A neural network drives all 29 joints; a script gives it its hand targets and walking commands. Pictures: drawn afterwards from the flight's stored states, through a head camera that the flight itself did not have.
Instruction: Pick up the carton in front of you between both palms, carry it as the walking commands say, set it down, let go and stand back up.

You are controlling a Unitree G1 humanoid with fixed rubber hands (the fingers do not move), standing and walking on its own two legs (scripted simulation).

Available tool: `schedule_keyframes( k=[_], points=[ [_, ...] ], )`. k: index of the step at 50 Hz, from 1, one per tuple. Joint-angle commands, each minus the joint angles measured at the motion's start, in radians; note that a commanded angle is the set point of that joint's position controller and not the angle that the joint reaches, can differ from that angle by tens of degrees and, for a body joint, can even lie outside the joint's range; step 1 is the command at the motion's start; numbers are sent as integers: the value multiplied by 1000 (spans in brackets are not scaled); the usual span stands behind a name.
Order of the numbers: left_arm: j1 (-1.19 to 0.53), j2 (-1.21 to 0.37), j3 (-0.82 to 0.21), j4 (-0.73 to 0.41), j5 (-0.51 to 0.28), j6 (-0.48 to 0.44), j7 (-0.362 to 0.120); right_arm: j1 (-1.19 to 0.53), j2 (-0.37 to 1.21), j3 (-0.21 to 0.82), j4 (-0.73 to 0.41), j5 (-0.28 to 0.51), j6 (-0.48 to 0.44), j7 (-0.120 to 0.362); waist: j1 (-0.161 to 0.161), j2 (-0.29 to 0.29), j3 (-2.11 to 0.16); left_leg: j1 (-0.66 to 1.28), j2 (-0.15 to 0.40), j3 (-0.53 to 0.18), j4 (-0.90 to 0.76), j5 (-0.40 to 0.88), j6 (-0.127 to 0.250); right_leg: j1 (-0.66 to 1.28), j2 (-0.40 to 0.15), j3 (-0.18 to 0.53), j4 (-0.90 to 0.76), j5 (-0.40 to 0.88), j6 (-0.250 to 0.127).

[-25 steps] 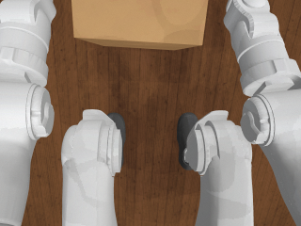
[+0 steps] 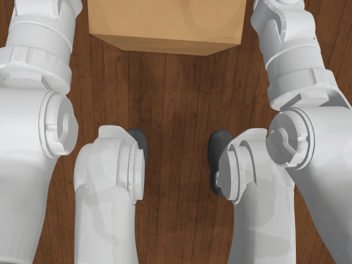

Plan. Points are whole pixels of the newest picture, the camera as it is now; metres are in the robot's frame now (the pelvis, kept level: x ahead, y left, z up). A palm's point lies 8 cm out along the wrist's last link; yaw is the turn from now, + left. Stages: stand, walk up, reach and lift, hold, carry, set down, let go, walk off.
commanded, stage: reach and lift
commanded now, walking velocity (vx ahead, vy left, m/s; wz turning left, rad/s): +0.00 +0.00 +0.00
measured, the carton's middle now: out of the picture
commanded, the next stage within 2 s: none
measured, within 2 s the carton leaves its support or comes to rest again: leaves its support in 0.16 s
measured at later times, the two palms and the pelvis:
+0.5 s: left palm out of the picture +0.51 +0.20 +0.00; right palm out of the picture +0.52 -0.10 +0.00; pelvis +0.00 -0.01 +0.07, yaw +3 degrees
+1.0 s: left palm out of the picture +0.47 +0.19 +0.13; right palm out of the picture +0.49 -0.11 +0.14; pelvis +0.02 -0.01 +0.18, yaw +3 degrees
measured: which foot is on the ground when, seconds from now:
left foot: down 0.00-1.00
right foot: down 0.00-1.00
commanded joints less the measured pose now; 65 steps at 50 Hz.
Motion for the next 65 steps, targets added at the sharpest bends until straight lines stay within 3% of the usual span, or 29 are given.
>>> schedule_keyframes(
  k=[1, 5, 10, 13, 15, 17, 21, 24, 31, 41, 48, 65],
  points=[
    [-408, -943, -162, -215, -26, 37, -292, -525, 886, 270, -159, 28, 39, 275, 38, 3, -1096, 469, -72, 97, -176, 304, 26, 448, 67, -141, -113, 262, -53],
    [-436, -1018, -248, -349, -77, 47, -288, -520, 991, 337, -219, 103, 46, 277, 49, 12, -1326, 575, -76, 111, -169, 427, 21, 532, 77, -146, -94, 392, -56],
    [-473, -1125, -355, -610, -140, 79, -255, -552, 1095, 459, -412, 174, 69, 248, 55, 54, -1858, 944, -95, 113, -170, 723, 4, 622, 94, -166, -115, 561, -48],
    [-417, -1200, -383, -662, -123, 115, -226, -527, 1140, 511, -507, 158, 100, 232, 49, 83, -2006, 1022, -111, 127, -204, 742, -13, 637, 107, -170, -166, 558, -40],
    [-343, -1244, -372, -646, -93, 143, -218, -497, 1153, 513, -525, 133, 121, 232, 42, 87, -1958, 981, -121, 136, -250, 669, -20, 622, 111, -176, -210, 496, -36],
    [-268, -1280, -329, -565, -44, 168, -225, -439, 1172, 470, -469, 82, 141, 242, 29, 75, -1789, 858, -127, 138, -313, 530, -20, 568, 115, -175, -266, 387, -35],
    [-191, -1299, -174, -372, 81, 201, -255, -341, 1161, 287, -291, -65, 177, 263, -3, 71, -1446, 625, -127, 140, -440, 230, -12, 483, 111, -163, -381, 174, -49],
    [-199, -1290, -85, -326, 147, 207, -270, -335, 1148, 198, -239, -136, 188, 274, -10, 68, -1395, 595, -132, 140, -502, 158, -6, 500, 111, -154, -448, 125, -58],
    [-225, -1302, -46, -348, 183, 213, -280, -363, 1188, 200, -257, -148, 202, 293, 8, 45, -1522, 711, -135, 144, -600, 146, -1, 611, 112, -148, -558, 111, -50],
    [-121, -1429, -199, -486, 114, 255, -290, -235, 1318, 365, -357, -75, 247, 323, 14, 41, -1730, 973, -139, 145, -710, 295, -11, 820, 113, -143, -673, 234, -32],
    [31, -1488, -277, -524, 85, 250, -277, -72, 1351, 439, -382, -53, 237, 328, 3, 53, -1639, 1092, -142, 117, -805, 354, -21, 908, 114, -117, -770, 285, -35],
    [370, -1526, -297, -525, 134, 191, -253, 291, 1377, 457, -358, -102, 185, 325, -9, 39, -1345, 1400, -133, 40, -1133, 383, -6, 1251, 88, -36, -1109, 329, -48]
  ],
)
